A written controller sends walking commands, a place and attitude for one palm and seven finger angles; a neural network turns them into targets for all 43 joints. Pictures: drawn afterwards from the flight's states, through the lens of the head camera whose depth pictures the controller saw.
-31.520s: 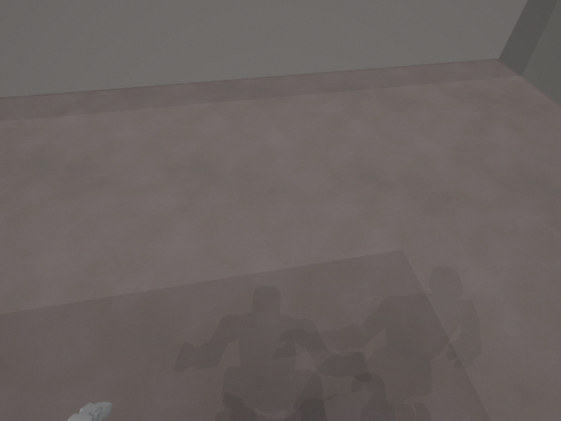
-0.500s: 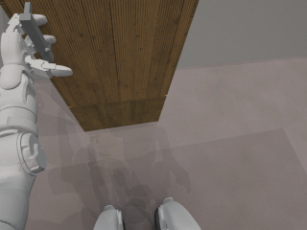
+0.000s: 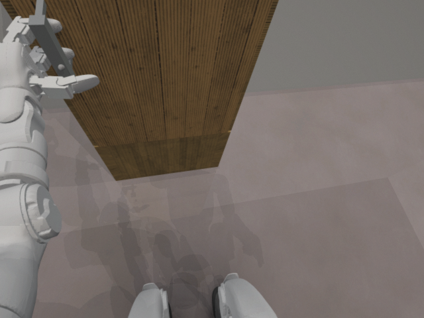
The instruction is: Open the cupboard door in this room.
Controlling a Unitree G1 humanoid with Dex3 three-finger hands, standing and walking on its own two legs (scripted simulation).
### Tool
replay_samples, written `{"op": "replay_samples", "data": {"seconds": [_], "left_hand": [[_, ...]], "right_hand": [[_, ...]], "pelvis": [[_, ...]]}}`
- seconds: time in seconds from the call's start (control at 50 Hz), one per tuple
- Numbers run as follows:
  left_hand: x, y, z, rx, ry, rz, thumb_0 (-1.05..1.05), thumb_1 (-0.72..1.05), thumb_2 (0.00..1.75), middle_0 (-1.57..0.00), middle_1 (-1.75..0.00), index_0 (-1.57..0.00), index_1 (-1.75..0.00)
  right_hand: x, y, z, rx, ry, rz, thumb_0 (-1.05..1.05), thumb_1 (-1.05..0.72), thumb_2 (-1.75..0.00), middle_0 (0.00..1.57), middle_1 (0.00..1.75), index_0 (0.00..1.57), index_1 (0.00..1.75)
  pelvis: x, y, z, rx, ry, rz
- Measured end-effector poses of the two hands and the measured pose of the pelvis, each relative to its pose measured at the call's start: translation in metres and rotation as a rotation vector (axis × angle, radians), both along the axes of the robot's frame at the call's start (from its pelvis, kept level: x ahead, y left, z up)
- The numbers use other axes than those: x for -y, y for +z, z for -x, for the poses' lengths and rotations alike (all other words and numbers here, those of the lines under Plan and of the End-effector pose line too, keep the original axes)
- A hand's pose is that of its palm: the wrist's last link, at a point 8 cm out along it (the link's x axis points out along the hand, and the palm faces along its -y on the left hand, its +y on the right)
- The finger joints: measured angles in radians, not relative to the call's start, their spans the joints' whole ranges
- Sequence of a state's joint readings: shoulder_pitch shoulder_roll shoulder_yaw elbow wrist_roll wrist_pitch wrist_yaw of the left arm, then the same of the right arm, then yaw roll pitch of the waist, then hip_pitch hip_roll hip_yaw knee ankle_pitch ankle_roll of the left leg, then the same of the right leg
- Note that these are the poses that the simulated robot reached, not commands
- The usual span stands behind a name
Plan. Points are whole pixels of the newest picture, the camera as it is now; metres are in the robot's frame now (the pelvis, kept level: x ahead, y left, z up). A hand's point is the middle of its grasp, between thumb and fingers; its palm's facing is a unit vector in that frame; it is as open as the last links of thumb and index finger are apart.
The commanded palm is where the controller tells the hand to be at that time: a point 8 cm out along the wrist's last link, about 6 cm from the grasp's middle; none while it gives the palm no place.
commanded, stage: close the thumb around the handle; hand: left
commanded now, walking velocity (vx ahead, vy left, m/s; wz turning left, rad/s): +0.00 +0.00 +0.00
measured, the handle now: (56, 45) +0.59 +0.21 +0.09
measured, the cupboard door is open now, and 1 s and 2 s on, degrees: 0 12 41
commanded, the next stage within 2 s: pull the door open along its arc in 0.42 s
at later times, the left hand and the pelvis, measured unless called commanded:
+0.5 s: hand (70, 68) +0.54 +0.19 +0.09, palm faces +0.07 -1.00 +0.00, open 5.6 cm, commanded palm +0.52 +0.23 +0.08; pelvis +0.00 +0.00 +0.00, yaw +0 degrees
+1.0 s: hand (80, 108) +0.46 +0.17 +0.08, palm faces +0.05 -1.00 +0.00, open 5.8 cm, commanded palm +0.40 +0.21 +0.08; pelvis +0.01 +0.00 +0.02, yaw +0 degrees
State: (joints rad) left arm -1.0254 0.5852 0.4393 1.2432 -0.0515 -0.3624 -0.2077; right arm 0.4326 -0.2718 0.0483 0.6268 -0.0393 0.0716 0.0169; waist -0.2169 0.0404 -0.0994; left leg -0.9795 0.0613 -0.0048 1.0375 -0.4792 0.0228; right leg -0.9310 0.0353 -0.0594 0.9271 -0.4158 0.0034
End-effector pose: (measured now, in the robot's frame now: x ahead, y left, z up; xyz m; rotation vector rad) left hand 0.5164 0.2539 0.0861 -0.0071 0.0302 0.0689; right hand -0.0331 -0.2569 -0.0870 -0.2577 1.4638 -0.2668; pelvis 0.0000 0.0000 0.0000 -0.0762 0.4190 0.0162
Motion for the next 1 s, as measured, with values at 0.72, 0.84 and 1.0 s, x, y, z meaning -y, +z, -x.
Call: {"op": "replay_samples", "data": {"seconds": [0.72, 0.84, 1.0], "left_hand": [[0.017, 0.000, 0.012, 0.011, 0.006, -0.011, 0.00, 0.74, 0.82, -0.35, -1.35, -0.36, -1.35], [0.021, -0.001, 0.033, 0.022, -0.008, -0.016, 0.00, 0.74, 0.78, -0.36, -1.35, -0.35, -1.35], [0.035, -0.002, 0.082, 0.038, -0.017, -0.007, 0.00, 0.72, 0.74, -0.36, -1.35, -0.35, -1.35]], "right_hand": [[-0.002, -0.004, 0.001, 0.023, -0.010, -0.029, 0.00, -0.90, -0.90, 0.20, 0.30, 0.20, 0.30], [0.000, -0.001, -0.013, 0.062, -0.023, -0.047, 0.01, -0.90, -0.90, 0.20, 0.30, 0.20, 0.30], [0.003, 0.003, -0.068, 0.217, 0.014, -0.076, 0.01, -0.90, -0.90, 0.20, 0.30, 0.20, 0.30]], "pelvis": [[0.001, 0.002, 0.002, 0.015, -0.011, -0.010], [0.002, 0.009, -0.005, 0.040, -0.020, -0.019], [0.004, 0.018, -0.014, 0.092, -0.020, -0.032]]}}
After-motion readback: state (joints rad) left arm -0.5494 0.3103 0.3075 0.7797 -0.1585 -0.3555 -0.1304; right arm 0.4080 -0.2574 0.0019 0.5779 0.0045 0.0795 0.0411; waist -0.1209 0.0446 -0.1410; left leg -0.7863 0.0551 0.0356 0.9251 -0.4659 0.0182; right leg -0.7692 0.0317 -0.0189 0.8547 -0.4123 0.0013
